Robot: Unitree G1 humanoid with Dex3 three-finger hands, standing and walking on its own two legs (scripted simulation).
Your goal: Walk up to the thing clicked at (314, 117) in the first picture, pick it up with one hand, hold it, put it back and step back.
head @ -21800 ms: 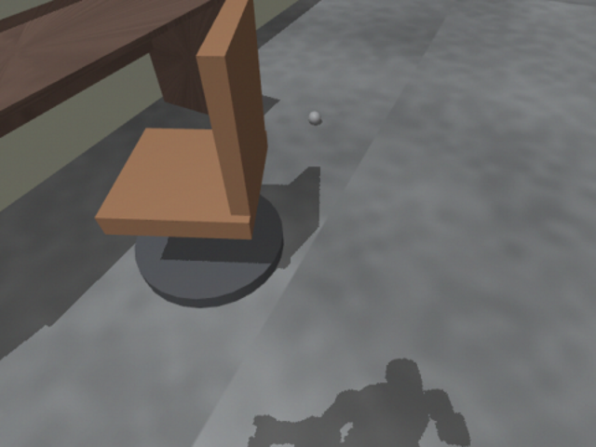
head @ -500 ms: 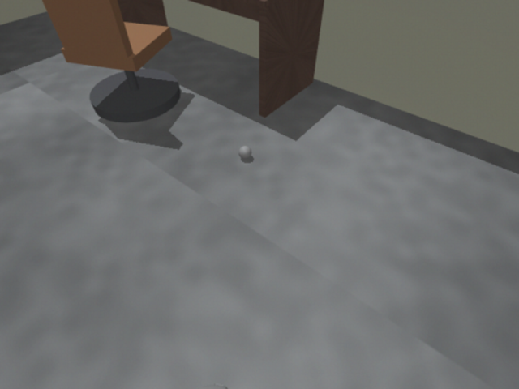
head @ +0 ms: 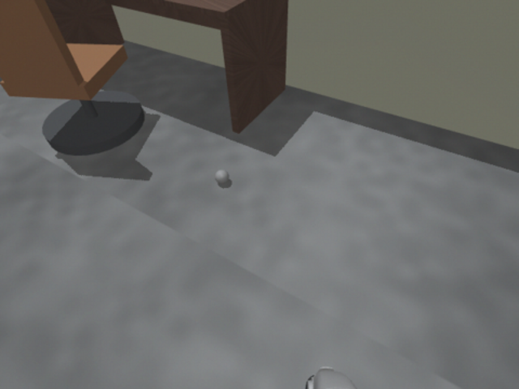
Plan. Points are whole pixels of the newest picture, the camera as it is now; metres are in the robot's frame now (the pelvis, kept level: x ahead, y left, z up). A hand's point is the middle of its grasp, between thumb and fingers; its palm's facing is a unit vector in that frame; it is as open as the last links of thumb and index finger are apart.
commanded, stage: walk up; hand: left
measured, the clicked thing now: (221, 176) +1.25 +0.20 -0.73
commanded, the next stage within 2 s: none
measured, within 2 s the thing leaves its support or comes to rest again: neither
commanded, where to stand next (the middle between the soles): +0.86 -0.03 m, yaw +0 degrees
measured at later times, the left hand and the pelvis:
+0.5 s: hand (137, 335) +0.25 +0.25 -0.15, palm faces +0.02 -0.93 -0.35, open 7.3 cm; pelvis +0.25 -0.03 -0.01, yaw +2 degrees
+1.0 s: hand (170, 217) +0.52 +0.22 -0.13, palm faces +0.00 -0.91 -0.42, open 7.3 cm; pelvis +0.45 -0.06 -0.01, yaw +1 degrees
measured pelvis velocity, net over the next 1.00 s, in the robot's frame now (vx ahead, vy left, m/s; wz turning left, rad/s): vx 0.45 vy -0.06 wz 0.02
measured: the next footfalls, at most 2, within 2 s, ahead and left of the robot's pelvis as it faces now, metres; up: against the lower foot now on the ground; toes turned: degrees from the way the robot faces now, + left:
right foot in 0.06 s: +0.19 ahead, -0.14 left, +0.00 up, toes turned -5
left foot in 0.52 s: +0.41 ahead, +0.11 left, +0.00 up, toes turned +7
